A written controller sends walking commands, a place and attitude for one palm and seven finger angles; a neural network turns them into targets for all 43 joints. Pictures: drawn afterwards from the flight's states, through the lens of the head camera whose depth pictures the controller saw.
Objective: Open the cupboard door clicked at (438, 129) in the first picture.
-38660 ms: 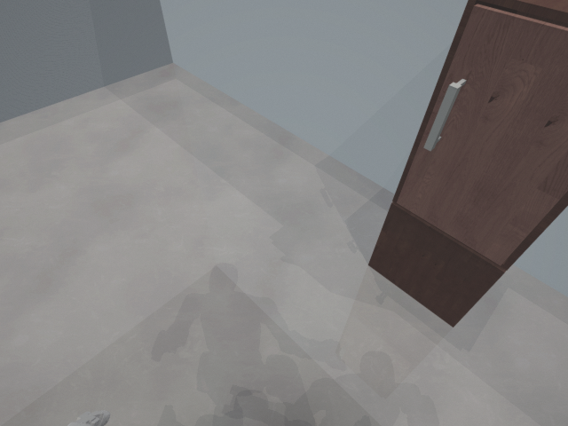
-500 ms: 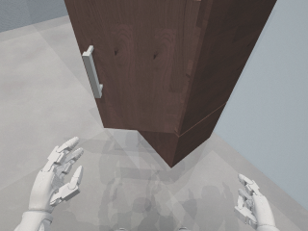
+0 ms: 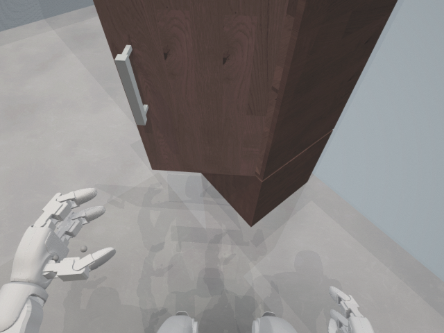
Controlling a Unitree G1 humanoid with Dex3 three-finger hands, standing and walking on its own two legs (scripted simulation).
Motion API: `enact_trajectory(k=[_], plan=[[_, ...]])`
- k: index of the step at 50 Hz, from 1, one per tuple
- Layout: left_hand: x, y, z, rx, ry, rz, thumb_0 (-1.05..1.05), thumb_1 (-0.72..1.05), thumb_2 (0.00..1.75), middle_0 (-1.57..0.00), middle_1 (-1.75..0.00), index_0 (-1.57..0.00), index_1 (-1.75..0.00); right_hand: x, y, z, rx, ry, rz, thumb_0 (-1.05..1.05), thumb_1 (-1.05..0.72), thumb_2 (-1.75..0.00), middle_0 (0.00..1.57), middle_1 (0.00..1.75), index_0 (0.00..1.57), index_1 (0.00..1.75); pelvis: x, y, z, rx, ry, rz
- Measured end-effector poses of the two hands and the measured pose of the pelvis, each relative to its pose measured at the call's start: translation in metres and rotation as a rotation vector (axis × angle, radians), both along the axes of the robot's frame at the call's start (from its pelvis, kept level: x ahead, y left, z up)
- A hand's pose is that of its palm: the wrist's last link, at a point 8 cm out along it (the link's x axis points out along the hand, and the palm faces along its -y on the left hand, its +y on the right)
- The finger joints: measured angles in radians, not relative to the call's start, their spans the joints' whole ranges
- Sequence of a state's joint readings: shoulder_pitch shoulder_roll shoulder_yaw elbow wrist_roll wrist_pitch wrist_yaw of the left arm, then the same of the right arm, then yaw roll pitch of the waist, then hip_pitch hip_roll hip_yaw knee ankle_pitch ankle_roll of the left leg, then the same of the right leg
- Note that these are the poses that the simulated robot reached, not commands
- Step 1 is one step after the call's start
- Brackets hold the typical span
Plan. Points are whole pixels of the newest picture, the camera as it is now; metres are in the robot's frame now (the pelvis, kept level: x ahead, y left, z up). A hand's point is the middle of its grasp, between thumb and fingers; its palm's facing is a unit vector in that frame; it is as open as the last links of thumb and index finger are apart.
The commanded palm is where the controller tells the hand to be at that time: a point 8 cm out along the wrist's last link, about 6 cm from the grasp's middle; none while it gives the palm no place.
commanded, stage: raise the hand with hooked fingers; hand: left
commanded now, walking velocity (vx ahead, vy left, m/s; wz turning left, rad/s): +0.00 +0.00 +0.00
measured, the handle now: (135, 87) +0.60 +0.22 +0.08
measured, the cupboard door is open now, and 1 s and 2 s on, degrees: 47 47 47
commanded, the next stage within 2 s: move the hooked fingers beside the handle in 1.28 s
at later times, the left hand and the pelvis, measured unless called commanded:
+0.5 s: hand (49, 218) +0.28 +0.29 +0.08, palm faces -0.01 -1.00 -0.05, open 13.6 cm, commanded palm +0.26 +0.34 +0.09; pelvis +0.02 +0.03 +0.02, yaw +0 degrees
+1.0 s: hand (39, 193) +0.31 +0.30 +0.10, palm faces -0.03 -1.00 -0.03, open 14.0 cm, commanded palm +0.28 +0.35 +0.10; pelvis +0.02 +0.03 +0.03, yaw +0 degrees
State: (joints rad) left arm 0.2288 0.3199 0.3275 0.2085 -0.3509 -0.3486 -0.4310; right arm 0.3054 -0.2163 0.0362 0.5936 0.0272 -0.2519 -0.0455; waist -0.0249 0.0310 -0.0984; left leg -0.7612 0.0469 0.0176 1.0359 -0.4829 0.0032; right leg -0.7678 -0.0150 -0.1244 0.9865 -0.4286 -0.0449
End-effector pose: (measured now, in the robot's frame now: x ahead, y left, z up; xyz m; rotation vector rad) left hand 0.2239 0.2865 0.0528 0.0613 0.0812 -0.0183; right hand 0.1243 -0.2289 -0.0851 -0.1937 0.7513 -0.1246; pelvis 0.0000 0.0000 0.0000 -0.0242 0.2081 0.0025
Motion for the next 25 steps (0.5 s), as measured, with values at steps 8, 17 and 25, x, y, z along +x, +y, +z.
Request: enact_trajectory(k=[8, 17, 25], plan=[[0.006, 0.015, 0.001, -0.004, -0.020, -0.005, 0.00, -0.04, 0.50, -0.26, -0.91, -0.27, -0.91, 0.002, -0.013, 0.015, -0.090, 0.003, -0.001, 0.02, -0.91, -0.90, 0.20, 0.30, 0.21, 0.30, 0.005, 0.014, 0.005, -0.004, -0.005, 0.000], [0.021, 0.034, 0.017, -0.007, -0.056, 0.000, 0.00, -0.25, 0.41, -0.28, -1.05, -0.29, -1.04, 0.042, 0.004, 0.041, -0.109, -0.101, 0.044, 0.02, -0.91, -0.90, 0.20, 0.30, 0.21, 0.30, 0.013, 0.025, 0.012, -0.016, -0.027, 0.006], [0.035, 0.053, 0.028, -0.013, -0.044, 0.011, -0.01, -0.42, 0.34, -0.29, -1.15, -0.30, -1.15, 0.061, 0.030, 0.048, -0.070, -0.127, 0.093, 0.01, -0.91, -0.90, 0.20, 0.30, 0.21, 0.30, 0.017, 0.031, 0.018, -0.022, -0.040, 0.009]])
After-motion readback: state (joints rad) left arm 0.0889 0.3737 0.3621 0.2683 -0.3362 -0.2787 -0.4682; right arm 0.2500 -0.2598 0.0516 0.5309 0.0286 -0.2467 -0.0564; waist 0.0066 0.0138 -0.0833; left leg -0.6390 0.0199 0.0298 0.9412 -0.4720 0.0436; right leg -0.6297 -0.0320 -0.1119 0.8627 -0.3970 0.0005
